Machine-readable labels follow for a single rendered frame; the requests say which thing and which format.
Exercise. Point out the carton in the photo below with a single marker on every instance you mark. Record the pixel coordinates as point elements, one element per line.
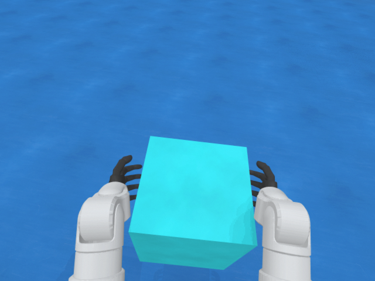
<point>194,204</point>

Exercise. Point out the robot left forearm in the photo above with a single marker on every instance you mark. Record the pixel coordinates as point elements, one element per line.
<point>100,235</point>

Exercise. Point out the right robot hand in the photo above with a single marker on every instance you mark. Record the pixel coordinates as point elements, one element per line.
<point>268,178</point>

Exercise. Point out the robot right forearm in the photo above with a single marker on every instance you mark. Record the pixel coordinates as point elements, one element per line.
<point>286,237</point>

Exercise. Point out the left robot hand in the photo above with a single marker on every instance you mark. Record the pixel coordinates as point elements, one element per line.
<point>120,170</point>

